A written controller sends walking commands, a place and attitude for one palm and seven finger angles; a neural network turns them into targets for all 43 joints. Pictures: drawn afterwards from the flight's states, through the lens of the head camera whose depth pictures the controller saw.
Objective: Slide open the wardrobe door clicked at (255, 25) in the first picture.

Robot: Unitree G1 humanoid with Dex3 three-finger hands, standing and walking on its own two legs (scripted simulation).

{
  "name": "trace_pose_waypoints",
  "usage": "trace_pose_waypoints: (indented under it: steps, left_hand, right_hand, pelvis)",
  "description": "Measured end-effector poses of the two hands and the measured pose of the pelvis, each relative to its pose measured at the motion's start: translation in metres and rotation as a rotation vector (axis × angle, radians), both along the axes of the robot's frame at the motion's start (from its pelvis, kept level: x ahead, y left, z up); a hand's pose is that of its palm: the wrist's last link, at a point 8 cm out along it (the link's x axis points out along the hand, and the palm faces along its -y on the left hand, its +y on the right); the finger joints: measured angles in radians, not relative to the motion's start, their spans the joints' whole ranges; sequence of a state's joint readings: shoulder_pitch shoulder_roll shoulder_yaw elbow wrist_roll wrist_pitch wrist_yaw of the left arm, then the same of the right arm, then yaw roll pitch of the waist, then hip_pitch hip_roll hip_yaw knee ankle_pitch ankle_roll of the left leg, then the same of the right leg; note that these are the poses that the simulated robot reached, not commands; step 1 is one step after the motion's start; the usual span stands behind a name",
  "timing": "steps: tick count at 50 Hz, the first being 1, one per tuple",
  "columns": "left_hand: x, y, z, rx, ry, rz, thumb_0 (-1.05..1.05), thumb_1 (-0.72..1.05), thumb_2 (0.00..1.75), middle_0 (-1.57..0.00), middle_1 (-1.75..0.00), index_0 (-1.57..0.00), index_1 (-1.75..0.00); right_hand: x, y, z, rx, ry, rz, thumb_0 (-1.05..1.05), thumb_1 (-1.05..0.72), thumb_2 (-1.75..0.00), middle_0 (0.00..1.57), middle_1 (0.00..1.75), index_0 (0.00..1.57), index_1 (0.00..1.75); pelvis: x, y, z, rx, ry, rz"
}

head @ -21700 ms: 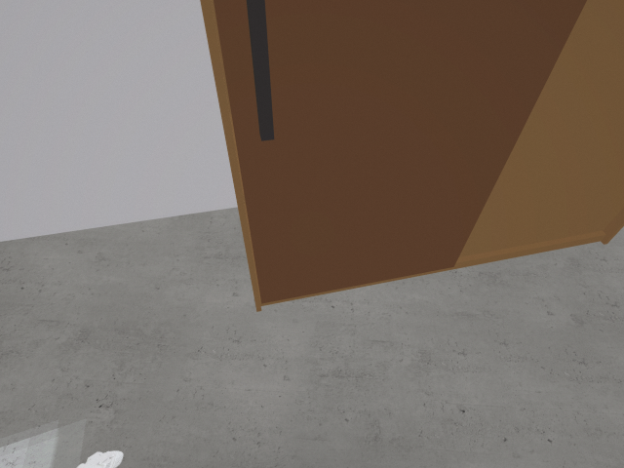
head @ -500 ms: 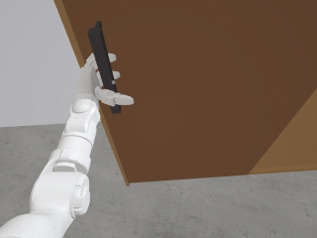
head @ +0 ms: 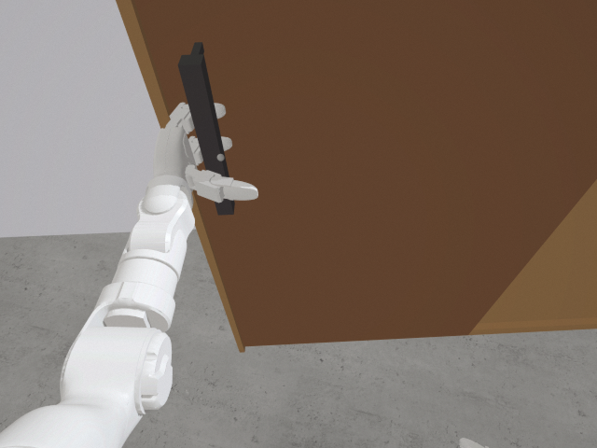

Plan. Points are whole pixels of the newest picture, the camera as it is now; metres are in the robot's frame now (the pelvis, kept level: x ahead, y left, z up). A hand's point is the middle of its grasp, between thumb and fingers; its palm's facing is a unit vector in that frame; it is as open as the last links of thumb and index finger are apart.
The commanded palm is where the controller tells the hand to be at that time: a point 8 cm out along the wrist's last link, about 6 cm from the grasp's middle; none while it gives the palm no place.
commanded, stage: slide the fingers in behind the handle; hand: left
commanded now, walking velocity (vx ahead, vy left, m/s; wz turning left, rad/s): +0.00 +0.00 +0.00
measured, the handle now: (213, 138) +0.52 +0.14 +0.15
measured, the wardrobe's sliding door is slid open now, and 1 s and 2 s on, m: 0.00 0.00 0.00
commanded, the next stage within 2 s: grip the handle and tug to test in 0.08 s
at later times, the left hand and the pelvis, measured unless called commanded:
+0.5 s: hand (221, 156) +0.46 +0.11 +0.16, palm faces +0.06 -1.00 +0.00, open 11.6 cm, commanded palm +0.43 +0.16 +0.16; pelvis -0.01 +0.00 +0.00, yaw +0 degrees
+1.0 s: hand (222, 155) +0.46 +0.11 +0.16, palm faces +0.06 -1.00 +0.00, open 6.1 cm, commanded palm +0.43 +0.16 +0.16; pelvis -0.01 +0.00 +0.00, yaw +1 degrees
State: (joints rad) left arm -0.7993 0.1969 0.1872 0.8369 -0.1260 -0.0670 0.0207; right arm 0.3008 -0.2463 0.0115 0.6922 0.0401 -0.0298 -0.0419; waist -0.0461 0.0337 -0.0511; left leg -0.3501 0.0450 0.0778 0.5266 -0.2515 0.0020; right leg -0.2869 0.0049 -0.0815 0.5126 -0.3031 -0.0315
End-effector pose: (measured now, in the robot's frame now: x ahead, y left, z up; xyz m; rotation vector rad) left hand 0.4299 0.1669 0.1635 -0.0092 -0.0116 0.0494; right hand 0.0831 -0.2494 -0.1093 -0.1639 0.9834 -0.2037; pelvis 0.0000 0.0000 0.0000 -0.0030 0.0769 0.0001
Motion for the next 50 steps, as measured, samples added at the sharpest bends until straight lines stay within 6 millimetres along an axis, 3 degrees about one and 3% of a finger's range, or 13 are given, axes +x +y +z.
trace_pose_waypoints:
  steps: [16, 24, 42, 50]
  left_hand:
    - [0.002, -0.002, 0.000, 0.011, 0.009, 0.006, -0.01, -0.44, 0.32, -0.30, -1.21, -0.30, -1.20]
    - [0.003, -0.001, 0.000, 0.013, 0.006, 0.008, -0.01, -0.18, 0.44, -0.33, -1.24, -0.32, -1.24]
    - [0.008, -0.001, -0.002, 0.016, -0.001, 0.015, 0.01, 0.63, 0.78, -0.41, -1.35, -0.39, -1.35]
    - [0.007, -0.001, -0.002, 0.014, -0.003, 0.014, 0.01, 0.64, 0.77, -0.39, -1.37, -0.38, -1.37]
  right_hand:
    - [-0.015, 0.005, -0.005, 0.008, 0.041, -0.005, 0.01, -0.90, -0.90, 0.20, 0.30, 0.20, 0.30]
    - [-0.025, 0.005, -0.007, 0.009, 0.057, -0.007, 0.01, -0.90, -0.90, 0.20, 0.30, 0.20, 0.30]
    - [-0.033, 0.001, -0.009, 0.000, 0.073, -0.008, 0.01, -0.90, -0.90, 0.20, 0.30, 0.20, 0.30]
    - [-0.029, 0.001, -0.009, 0.004, 0.068, -0.007, 0.01, -0.90, -0.90, 0.20, 0.30, 0.20, 0.30]
  pelvis:
    - [-0.003, 0.003, -0.001, -0.002, 0.004, 0.007]
    - [-0.006, 0.003, -0.001, -0.003, 0.008, 0.007]
    - [-0.007, 0.002, -0.003, -0.004, 0.022, 0.012]
    - [-0.005, 0.001, -0.003, -0.003, 0.022, 0.010]
